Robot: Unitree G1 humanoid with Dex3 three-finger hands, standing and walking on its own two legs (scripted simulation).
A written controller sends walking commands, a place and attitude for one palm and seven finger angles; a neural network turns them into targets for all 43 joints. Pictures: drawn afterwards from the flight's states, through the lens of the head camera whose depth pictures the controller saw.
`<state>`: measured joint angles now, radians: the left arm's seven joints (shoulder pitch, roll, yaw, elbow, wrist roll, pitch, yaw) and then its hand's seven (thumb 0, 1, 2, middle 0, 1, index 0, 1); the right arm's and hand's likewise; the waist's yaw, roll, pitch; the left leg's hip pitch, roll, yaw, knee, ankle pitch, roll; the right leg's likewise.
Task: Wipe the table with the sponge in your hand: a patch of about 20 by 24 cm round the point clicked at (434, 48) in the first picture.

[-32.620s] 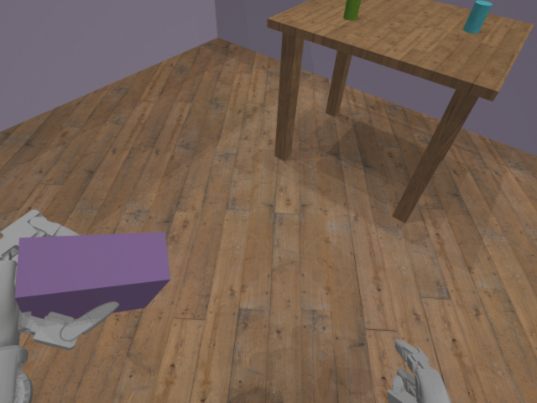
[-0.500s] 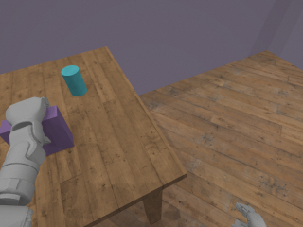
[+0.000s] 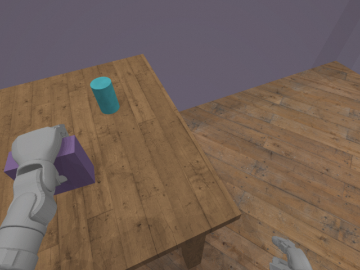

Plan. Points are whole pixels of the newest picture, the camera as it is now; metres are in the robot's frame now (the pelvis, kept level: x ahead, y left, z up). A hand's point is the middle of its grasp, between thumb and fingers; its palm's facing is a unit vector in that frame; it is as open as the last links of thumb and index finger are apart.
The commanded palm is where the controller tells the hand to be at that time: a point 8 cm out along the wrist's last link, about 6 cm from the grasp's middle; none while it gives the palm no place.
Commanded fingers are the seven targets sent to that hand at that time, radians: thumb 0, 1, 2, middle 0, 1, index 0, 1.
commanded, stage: wipe back along the first lane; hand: left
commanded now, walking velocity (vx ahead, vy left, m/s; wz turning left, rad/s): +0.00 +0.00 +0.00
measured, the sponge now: (59, 173) +0.30 +0.34 +0.02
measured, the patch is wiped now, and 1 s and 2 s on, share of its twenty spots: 1.00 1.00 1.00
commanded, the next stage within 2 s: lift the sponge slowly off the table in 1.50 s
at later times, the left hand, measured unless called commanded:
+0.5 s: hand (56, 175) +0.27 +0.30 +0.07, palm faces +0.01 -0.06 -1.00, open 9.8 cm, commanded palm +0.23 +0.28 +0.10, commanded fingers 0.00 0.10 1.30 -1.20 -1.60 -1.20 -1.60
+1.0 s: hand (54, 201) +0.22 +0.28 +0.07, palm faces +0.03 -0.07 -1.00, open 9.8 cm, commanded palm +0.17 +0.26 +0.10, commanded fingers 0.00 0.10 1.30 -1.20 -1.60 -1.20 -1.60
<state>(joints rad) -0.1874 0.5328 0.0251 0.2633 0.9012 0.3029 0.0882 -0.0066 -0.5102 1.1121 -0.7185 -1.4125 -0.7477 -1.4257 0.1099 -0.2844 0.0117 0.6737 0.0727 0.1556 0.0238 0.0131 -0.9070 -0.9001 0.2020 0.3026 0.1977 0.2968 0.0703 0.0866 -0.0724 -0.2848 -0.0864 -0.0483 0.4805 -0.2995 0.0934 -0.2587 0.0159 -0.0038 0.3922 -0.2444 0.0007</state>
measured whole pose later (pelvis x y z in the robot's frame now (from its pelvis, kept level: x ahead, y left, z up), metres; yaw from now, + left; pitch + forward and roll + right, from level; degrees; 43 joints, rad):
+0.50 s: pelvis +0.00 -0.02 +0.00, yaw +0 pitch +4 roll -2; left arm -0.03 0.52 0.03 0.14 0.89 0.35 0.07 -0.01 -0.49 1.09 -0.70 -1.42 -0.73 -1.43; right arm 0.08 -0.29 0.03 0.65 0.08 0.14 0.01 0.01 -0.91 -0.90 0.20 0.30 0.20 0.30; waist 0.07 0.10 -0.07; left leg -0.24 -0.06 -0.05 0.49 -0.31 0.07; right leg -0.23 0.04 0.00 0.42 -0.26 -0.02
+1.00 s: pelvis -0.01 -0.03 +0.00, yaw -1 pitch +2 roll -1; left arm 0.22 0.50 0.04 -0.10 0.86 0.39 0.10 0.00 -0.48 1.09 -0.70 -1.43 -0.73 -1.45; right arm 0.05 -0.30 0.02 0.64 0.08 0.13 -0.01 0.01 -0.91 -0.90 0.20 0.30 0.20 0.30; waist 0.08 0.11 -0.06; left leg -0.21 -0.05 -0.04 0.50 -0.32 0.05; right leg -0.21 0.05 0.01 0.45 -0.27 -0.03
